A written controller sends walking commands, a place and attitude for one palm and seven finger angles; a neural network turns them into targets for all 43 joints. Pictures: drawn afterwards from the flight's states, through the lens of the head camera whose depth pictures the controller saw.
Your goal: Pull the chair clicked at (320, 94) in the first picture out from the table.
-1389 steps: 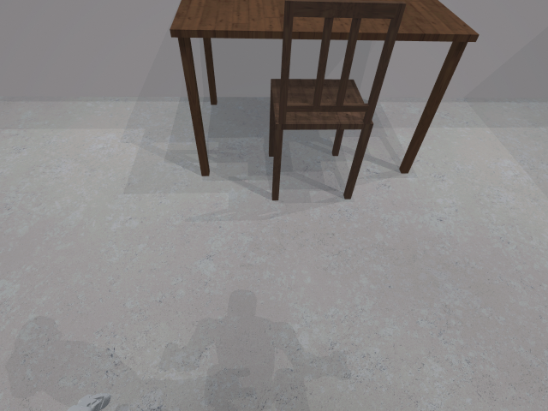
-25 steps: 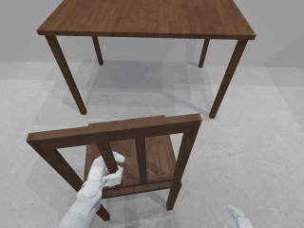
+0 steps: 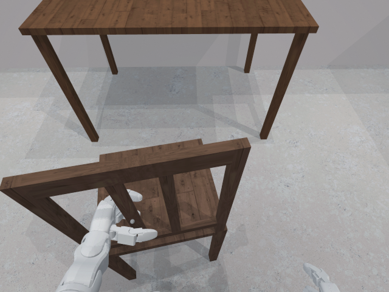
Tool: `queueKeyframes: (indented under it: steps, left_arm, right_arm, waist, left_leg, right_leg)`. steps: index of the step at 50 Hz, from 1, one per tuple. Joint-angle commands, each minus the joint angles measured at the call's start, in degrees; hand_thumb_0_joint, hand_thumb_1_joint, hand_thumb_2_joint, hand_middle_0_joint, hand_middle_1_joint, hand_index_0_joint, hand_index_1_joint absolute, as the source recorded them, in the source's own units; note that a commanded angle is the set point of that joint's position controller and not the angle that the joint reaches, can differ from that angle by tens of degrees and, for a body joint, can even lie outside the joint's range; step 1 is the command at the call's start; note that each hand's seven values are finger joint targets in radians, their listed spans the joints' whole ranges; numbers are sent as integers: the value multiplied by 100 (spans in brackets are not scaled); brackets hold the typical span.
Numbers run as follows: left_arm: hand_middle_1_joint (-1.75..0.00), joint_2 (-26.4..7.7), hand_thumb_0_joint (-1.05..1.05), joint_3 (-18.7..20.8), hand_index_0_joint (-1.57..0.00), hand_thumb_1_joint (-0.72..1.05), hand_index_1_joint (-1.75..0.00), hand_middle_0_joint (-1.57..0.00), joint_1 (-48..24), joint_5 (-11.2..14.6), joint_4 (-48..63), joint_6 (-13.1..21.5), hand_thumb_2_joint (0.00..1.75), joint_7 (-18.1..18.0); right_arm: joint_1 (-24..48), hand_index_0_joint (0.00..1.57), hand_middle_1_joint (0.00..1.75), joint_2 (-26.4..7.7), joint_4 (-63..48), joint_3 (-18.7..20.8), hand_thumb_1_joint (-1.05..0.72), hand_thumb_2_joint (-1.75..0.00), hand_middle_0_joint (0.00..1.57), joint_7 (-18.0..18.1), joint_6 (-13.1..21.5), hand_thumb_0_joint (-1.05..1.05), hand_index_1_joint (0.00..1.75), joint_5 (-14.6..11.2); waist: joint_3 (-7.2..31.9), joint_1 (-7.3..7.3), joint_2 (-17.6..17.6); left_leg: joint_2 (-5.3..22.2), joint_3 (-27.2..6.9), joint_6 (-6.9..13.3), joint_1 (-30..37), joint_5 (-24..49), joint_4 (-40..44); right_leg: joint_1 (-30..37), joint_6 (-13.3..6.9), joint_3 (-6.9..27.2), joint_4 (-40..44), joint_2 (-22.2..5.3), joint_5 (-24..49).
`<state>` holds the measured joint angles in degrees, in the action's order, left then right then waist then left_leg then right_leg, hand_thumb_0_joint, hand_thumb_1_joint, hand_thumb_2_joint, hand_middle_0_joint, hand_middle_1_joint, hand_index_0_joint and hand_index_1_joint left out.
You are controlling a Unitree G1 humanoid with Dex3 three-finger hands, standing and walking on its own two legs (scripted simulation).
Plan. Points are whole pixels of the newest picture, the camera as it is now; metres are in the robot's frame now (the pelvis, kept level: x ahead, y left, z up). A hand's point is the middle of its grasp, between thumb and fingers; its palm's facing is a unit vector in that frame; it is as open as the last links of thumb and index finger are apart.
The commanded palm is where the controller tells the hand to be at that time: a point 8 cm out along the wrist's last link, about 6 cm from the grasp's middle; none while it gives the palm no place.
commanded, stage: open the thumb and straighten the fingers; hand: left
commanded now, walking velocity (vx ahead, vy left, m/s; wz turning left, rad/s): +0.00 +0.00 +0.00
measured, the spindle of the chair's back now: (131, 214) +0.29 +0.15 -0.05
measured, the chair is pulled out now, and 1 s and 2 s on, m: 0.58 0.58 0.58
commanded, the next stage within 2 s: draw the fingers out of the gap in 0.40 s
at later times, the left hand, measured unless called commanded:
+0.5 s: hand (131, 225) +0.27 +0.15 -0.06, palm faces -0.04 -0.99 -0.14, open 17.3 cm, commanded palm +0.25 +0.20 -0.04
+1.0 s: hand (120, 263) +0.19 +0.16 -0.05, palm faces +0.00 -0.99 -0.15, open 17.5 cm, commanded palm +0.17 +0.21 -0.04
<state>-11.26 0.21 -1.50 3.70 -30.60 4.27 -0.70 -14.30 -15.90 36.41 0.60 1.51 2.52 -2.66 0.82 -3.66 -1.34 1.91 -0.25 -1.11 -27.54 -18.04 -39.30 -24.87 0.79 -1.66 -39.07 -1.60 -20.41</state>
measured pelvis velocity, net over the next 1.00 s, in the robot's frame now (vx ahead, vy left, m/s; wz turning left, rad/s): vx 0.01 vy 0.00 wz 0.04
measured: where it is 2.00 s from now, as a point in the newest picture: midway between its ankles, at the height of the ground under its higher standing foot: outside the picture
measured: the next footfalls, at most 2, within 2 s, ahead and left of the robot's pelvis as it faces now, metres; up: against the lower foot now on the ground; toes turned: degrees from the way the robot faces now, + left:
none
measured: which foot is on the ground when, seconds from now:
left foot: down 0.00-1.00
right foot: down 0.00-1.00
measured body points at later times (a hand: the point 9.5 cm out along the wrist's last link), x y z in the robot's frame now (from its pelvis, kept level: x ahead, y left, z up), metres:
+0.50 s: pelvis +0.02 +0.00 -0.02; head +0.07 -0.01 +0.43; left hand +0.27 +0.20 -0.05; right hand +0.18 -0.25 -0.11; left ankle +0.02 +0.13 -0.72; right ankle -0.01 -0.13 -0.72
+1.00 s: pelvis +0.01 +0.00 -0.02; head +0.04 -0.01 +0.42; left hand +0.19 +0.21 -0.04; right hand +0.18 -0.24 -0.10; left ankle +0.02 +0.13 -0.72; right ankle -0.01 -0.13 -0.72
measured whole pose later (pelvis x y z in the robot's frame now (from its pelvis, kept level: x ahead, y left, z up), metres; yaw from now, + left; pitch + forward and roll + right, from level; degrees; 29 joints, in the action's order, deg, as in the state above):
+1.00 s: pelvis +0.01 +0.00 -0.02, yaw +2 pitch +9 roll -1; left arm -12.6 -1.8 24.2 4.2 -1.1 -3.0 1.1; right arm -13.4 -13.8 29.9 -0.6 4.3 6.2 -2.2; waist 5.3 -2.0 -2.2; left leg 1.4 -3.1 -1.6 -36.1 -24.0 -51.1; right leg -31.7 0.4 -4.2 -49.9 -2.1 -26.9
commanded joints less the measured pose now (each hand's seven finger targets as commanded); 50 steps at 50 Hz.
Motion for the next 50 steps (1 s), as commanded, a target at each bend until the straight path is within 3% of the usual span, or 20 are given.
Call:
queueKeyframes:
  steps: [1,4,7,8,9,10,13,14,18,19,22,24,25,26,31,34,38,41,42,50]
  left_arm:
    - [-87,-322,0,81,-30,-55,-87,-30,-624,99,1516,159,20,40]
    - [-65,-339,0,100,-22,-55,-65,-22,-469,89,1653,61,20,56]
    - [-43,-411,0,108,-15,-55,-43,-15,-430,39,1872,-59,20,34]
    - [-36,-472,0,176,-13,-55,-36,-13,-320,8,1896,-104,20,15]
    - [-29,-901,0,605,-10,-55,-29,-10,-471,-24,1708,-150,20,-9]
    - [-22,-868,0,617,-7,-55,-22,-7,-336,-48,1815,-160,20,7]
    - [0,-658,0,402,0,-55,0,0,-184,-65,2244,-170,20,28]
    - [0,-582,0,308,0,-55,0,0,-112,-46,2376,-182,20,51]
    - [0,-364,0,-21,0,-55,0,0,-49,21,2508,-298,20,148]
    - [0,-252,0,-127,0,-55,0,0,-39,43,2422,-370,20,175]
    - [0,-518,0,44,0,-55,0,0,-333,30,2384,-484,20,180]
    - [0,-517,0,102,0,-55,0,0,-240,10,2415,-533,20,149]
    - [0,-1055,0,684,0,-55,0,0,136,5,2352,-533,20,111]
    - [0,-1008,0,614,0,-55,0,0,467,-5,2489,-535,20,122]
    - [0,-692,0,269,0,-55,0,0,1168,1,3188,-501,20,105]
    - [0,-506,0,123,0,-55,0,0,1722,68,3295,-560,20,140]
    - [0,-555,0,75,0,-55,0,0,1762,95,3512,-556,20,169]
    - [0,-732,0,128,0,-55,0,0,1693,58,3889,-433,20,132]
    - [0,-714,0,107,0,-55,0,0,1646,47,4122,-357,20,127]
    - [0,-683,0,199,0,-55,0,0,2746,42,4044,-469,20,222]
  right_arm:
    - [266,20,30,-675,-941,226,-90,-90,20,77,395,0,30,27]
    - [224,20,30,-701,-968,242,-90,-90,20,111,443,0,30,45]
    - [208,20,30,-703,-1001,223,-90,-90,20,137,469,0,30,52]
    - [204,20,30,-694,-1016,221,-90,-90,20,137,462,0,30,64]
    - [140,20,30,-746,-955,224,-90,-90,20,165,421,0,30,85]
    - [145,20,30,-708,-1014,214,-90,-90,20,172,394,0,30,102]
    - [186,20,30,-616,-1129,194,-90,-90,20,175,408,0,30,97]
    - [205,20,30,-608,-1163,181,-90,-90,20,170,422,0,30,93]
    - [182,20,30,-633,-1169,172,-90,-90,20,187,469,0,30,76]
    - [188,20,30,-641,-1195,165,-90,-90,20,194,468,0,30,72]
    - [210,20,30,-707,-1179,155,-90,-90,20,236,445,0,30,64]
    - [224,20,30,-689,-1251,149,-90,-90,20,245,424,0,30,74]
    - [186,20,30,-724,-1252,176,-90,-90,20,251,398,0,30,88]
    - [259,20,30,-701,-1319,156,-90,-90,20,242,380,0,30,95]
    - [354,20,30,-570,-1488,148,-90,-90,20,210,408,0,30,60]
    - [363,20,30,-555,-1544,155,-90,-90,20,210,465,0,30,52]
    - [381,20,30,-604,-1566,163,-90,-90,20,281,543,0,30,54]
    - [371,20,30,-609,-1551,156,-90,-90,20,338,608,0,30,67]
    - [319,20,30,-586,-1577,150,-90,-90,20,348,657,0,30,82]
    - [503,20,30,-467,-1593,179,-90,-90,20,357,656,0,30,34]
  waist:
    - [1649,63,98]
    - [1622,26,383]
    - [1619,27,269]
    - [1575,45,245]
    - [1514,34,409]
    - [1600,95,409]
    - [1771,106,-4]
    - [1823,102,-170]
    - [1719,-43,-42]
    - [1602,-91,204]
    - [1506,-109,231]
    - [1608,-41,261]
    - [1681,113,278]
    - [1780,221,64]
    - [1741,172,-205]
    - [1553,124,50]
    - [1235,18,331]
    - [1241,8,153]
    - [1463,1,35]
    - [1279,113,49]
  left_leg:
    - [-46,53,258,779,1131,257]
    - [-28,31,264,691,1226,130]
    - [-48,22,267,660,1386,17]
    - [-39,8,260,645,1426,-5]
    - [-58,14,265,503,1389,-65]
    - [-77,20,268,463,1431,-76]
    - [-69,50,261,665,1762,-178]
    - [-55,37,249,723,1879,-206]
    - [-32,-52,255,743,1946,-319]
    - [-36,-72,260,637,1758,-317]
    - [-103,-75,274,452,1358,-330]
    - [-118,-64,278,435,1321,-338]
    - [-102,-84,259,390,1397,-323]
    - [-132,-47,259,401,1485,-299]
    - [-82,-27,247,464,1686,-325]
    - [-90,-34,252,308,1488,-359]
    - [-138,-83,282,62,950,-407]
    - [-150,-138,291,42,834,-453]
    - [-174,-141,298,127,863,-474]
    - [-186,-145,271,-144,577,-537]
  right_leg:
    - [308,-114,-203,313,-2,1493]
    - [176,-80,-232,192,17,1572]
    - [116,-75,-223,86,9,1730]
    - [84,-80,-229,46,11,1745]
    - [46,-65,-205,13,14,1807]
    - [107,-70,-208,-43,13,1843]
    - [143,-89,-195,-123,-13,2070]
    - [125,-97,-202,-142,-22,2084]
    - [-62,-77,-255,-153,0,2050]
    - [-135,-56,-289,-143,12,1933]
    - [-192,-56,-262,-123,9,1730]
    - [-173,-53,-259,-155,12,1677]
    - [-39,-86,-254,-198,7,1736]
    - [131,-111,-228,-198,-12,1836]
    - [106,-133,-245,-215,-28,1877]
    - [-10,-94,-288,-208,-5,1773]
    - [-258,-63,-295,-166,14,1307]
    - [-390,-92,-292,-213,18,1051]
    - [-360,-93,-282,-256,18,1040]
    - [-503,-106,-299,-307,31,709]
